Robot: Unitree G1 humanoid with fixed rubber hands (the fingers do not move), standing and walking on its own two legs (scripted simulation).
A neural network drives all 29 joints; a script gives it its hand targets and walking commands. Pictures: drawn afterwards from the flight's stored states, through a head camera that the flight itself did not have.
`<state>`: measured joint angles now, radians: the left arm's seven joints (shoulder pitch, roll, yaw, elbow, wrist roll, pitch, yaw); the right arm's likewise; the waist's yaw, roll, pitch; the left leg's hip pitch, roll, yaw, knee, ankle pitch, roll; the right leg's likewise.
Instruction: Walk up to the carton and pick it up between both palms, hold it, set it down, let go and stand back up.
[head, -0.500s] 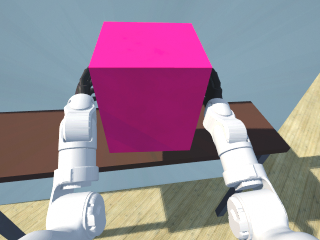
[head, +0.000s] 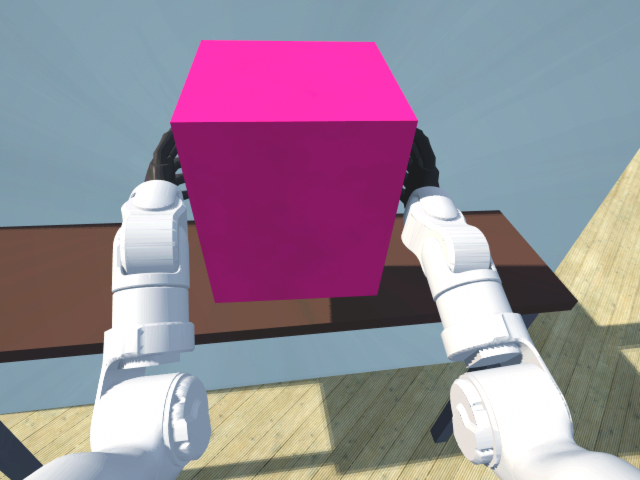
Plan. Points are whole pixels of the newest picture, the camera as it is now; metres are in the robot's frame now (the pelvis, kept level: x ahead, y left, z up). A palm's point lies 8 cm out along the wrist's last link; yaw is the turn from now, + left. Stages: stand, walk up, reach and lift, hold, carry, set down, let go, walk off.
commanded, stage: hold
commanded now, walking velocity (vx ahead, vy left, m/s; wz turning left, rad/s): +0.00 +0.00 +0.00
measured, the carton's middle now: (293, 174) +0.40 +0.01 +0.22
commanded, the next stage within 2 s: none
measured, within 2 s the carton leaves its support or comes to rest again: neither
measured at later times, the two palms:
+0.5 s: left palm (161, 185) +0.36 +0.16 +0.23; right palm (424, 181) +0.36 -0.14 +0.24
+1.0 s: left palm (165, 183) +0.37 +0.16 +0.22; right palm (422, 176) +0.37 -0.14 +0.24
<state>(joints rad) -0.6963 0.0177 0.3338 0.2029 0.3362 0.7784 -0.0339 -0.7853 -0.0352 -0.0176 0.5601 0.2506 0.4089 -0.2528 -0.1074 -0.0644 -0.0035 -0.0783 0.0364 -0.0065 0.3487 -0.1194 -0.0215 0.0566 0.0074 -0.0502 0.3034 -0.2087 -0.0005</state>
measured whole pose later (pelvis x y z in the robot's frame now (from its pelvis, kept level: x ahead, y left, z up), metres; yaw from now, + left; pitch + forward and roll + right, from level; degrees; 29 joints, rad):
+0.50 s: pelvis +0.00 +0.00 +0.00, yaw -1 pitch -9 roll -1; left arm -0.73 0.01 0.35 0.23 0.34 0.81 -0.02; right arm -0.84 -0.06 -0.02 0.62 0.26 0.44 -0.24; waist -0.10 -0.06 -0.04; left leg -0.08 0.04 0.01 0.34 -0.11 -0.02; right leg 0.04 0.01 -0.04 0.31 -0.20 0.00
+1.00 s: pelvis +0.00 +0.00 +0.00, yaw +0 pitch -8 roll -1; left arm -0.72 0.02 0.33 0.23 0.33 0.80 -0.01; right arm -0.86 -0.07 -0.01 0.63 0.29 0.45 -0.24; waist -0.11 -0.06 -0.04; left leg -0.09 0.03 0.00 0.33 -0.11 -0.02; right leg 0.04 0.00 -0.04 0.29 -0.20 0.00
